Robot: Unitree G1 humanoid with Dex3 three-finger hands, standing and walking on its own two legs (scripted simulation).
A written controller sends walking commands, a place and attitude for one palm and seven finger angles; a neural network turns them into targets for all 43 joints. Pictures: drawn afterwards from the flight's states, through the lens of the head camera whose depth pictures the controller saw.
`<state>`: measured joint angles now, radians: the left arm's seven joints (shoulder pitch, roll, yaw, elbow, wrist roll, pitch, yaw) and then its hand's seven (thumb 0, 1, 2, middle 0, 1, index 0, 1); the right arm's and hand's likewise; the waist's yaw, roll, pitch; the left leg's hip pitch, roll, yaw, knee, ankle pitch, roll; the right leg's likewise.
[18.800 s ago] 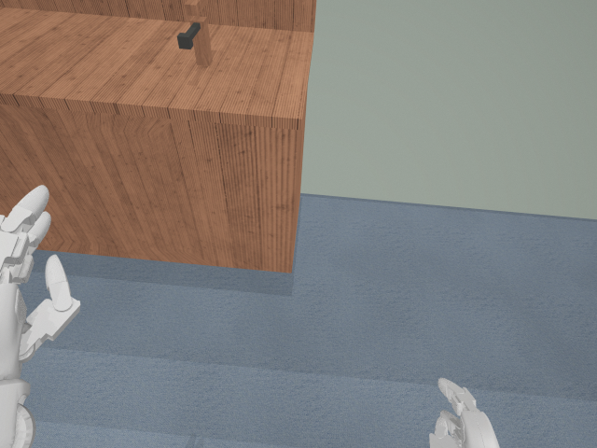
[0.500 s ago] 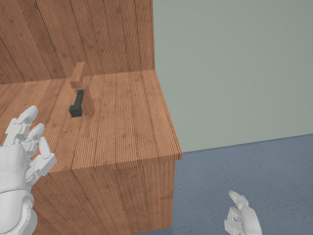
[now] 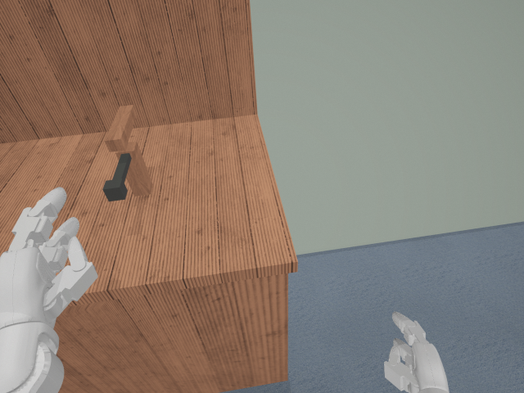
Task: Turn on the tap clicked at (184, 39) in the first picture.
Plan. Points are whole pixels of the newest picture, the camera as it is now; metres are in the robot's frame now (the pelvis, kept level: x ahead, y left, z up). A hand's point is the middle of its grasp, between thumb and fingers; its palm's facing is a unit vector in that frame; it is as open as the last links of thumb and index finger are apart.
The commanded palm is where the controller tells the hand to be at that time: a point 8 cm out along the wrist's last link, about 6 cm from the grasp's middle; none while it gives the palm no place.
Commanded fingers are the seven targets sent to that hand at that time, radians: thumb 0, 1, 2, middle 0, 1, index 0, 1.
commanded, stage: turn the palm inward beside the body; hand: left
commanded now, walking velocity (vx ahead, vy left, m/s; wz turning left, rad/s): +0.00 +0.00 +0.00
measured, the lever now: (115, 190) +0.38 +0.32 +0.13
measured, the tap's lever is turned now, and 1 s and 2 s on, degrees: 0 0 0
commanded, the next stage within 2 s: reach beside the lever's end, fingers flat in 0.20 s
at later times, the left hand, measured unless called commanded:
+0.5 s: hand (88, 254) +0.21 +0.25 +0.18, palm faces +0.48 -0.87 -0.12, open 7.4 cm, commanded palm +0.16 +0.29 +0.19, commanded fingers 0.00 0.90 0.90 -0.20 -0.30 -0.20 -0.30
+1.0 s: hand (88, 230) +0.25 +0.28 +0.17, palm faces +0.51 -0.85 -0.09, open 7.5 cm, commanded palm +0.21 +0.32 +0.17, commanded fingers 0.00 0.90 0.90 -0.19 -0.26 -0.19 -0.26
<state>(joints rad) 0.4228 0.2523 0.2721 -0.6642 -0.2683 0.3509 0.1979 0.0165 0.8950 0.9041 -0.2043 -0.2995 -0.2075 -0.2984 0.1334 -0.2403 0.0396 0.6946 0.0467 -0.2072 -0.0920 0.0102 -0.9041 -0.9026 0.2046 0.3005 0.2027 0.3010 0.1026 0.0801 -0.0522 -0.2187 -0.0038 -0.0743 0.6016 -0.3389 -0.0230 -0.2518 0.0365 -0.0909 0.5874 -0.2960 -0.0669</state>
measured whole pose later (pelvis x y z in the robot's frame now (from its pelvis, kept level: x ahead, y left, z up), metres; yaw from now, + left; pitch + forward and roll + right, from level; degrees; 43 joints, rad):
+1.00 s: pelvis -0.01 +0.01 +0.01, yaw -1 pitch -2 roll +0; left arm 0.10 0.28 0.36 -0.27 -0.25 0.31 0.17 0.02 0.90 0.90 -0.20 -0.28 -0.20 -0.28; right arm 0.14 -0.24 0.04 0.72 0.05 -0.20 -0.12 0.01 -0.90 -0.90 0.21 0.30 0.20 0.30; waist 0.07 0.06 -0.02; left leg -0.21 -0.02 -0.05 0.54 -0.30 -0.01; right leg -0.25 0.02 -0.07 0.54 -0.25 -0.05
